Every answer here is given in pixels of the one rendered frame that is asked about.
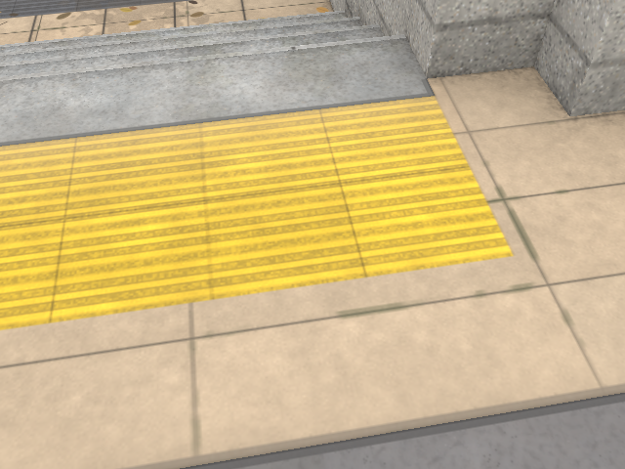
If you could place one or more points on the stairs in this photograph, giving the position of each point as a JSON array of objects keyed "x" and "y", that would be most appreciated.
[{"x": 19, "y": 69}]

